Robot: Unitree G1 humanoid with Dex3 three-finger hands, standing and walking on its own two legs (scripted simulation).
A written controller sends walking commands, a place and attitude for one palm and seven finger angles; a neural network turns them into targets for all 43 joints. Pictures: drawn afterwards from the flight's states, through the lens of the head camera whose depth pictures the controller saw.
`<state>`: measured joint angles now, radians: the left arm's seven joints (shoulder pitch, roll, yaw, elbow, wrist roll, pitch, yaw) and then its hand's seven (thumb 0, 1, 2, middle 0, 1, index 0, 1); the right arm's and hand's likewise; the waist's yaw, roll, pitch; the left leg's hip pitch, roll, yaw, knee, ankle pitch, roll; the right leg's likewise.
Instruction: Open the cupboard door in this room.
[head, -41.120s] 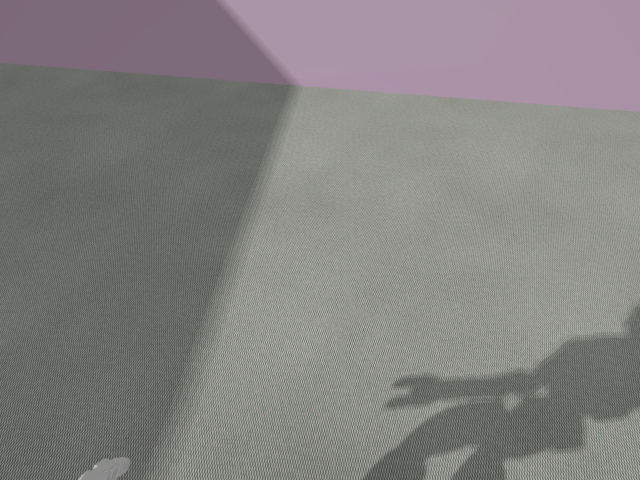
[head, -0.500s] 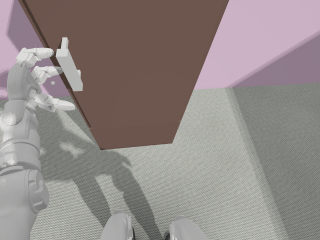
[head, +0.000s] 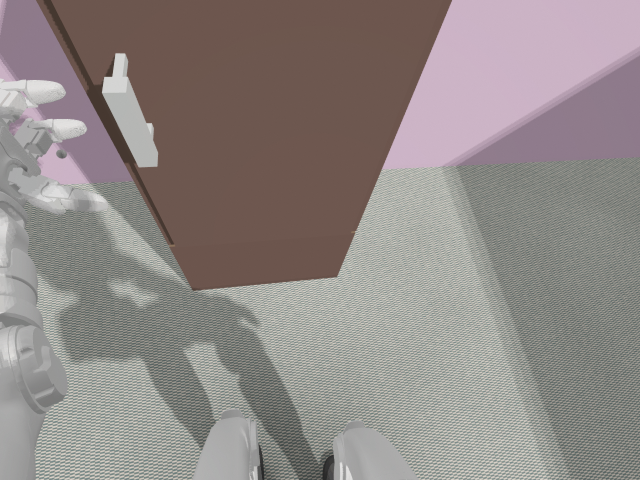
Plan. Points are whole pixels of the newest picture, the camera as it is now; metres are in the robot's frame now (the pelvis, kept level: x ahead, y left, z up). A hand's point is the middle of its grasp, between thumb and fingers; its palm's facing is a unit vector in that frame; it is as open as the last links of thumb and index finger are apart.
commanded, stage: move the hooked fingers beside the handle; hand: left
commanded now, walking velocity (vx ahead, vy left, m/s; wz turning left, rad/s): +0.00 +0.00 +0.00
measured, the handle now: (135, 113) +0.54 +0.21 +0.07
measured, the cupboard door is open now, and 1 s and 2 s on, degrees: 0 0 0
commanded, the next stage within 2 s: slide the fingers in behind the handle in 0.72 s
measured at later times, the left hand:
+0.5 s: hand (60, 153) +0.48 +0.28 +0.07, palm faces +0.08 -1.00 +0.02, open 14.0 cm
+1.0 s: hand (71, 157) +0.47 +0.26 +0.08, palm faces +0.08 -1.00 +0.01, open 14.0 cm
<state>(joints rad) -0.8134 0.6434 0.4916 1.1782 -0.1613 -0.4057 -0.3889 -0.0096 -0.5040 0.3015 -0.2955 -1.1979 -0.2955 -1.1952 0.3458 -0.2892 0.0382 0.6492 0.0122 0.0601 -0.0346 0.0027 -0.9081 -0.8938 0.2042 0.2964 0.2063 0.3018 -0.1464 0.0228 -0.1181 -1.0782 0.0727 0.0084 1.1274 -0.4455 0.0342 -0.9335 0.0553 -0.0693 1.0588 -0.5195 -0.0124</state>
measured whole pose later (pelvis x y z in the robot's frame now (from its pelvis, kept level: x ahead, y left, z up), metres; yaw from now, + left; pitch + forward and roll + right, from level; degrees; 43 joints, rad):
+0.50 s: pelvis +0.00 +0.01 +0.00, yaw +0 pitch +22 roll -5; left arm -0.79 0.59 0.46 1.14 -0.16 -0.40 -0.37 -0.01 -0.50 0.30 -0.29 -1.20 -0.30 -1.20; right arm 0.36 -0.27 0.04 0.65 0.01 0.07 -0.02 0.00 -0.91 -0.89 0.21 0.30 0.21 0.30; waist -0.14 0.02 -0.13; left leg -1.05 0.06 0.02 1.11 -0.44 0.05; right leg -0.91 0.04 -0.06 1.02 -0.51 0.01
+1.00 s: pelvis +0.00 +0.00 +0.01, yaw +0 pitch +21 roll -4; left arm -0.78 0.57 0.44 1.13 -0.17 -0.42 -0.36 -0.01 -0.50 0.30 -0.29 -1.20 -0.30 -1.20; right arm 0.35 -0.28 0.04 0.65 0.01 0.07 -0.02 0.00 -0.91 -0.89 0.20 0.30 0.21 0.30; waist -0.13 0.02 -0.12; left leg -1.04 0.06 0.01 1.10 -0.44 0.04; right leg -0.89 0.05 -0.06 1.03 -0.51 -0.01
